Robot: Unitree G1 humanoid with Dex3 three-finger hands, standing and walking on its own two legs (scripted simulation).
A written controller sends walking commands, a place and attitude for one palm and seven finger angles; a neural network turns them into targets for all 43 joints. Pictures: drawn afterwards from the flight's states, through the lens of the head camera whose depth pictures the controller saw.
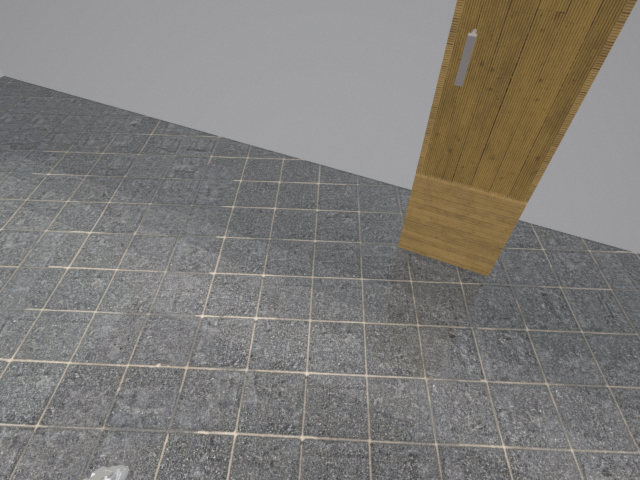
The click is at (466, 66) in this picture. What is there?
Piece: cupboard door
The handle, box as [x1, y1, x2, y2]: [454, 29, 476, 86]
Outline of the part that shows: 476,29 473,29 472,32 468,33 454,83 456,85 461,86 475,40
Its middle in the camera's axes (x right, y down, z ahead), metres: +0.38 -0.48 +1.02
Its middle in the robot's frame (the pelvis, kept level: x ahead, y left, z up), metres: +1.11 -0.33 +0.07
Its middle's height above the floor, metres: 0.84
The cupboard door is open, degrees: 0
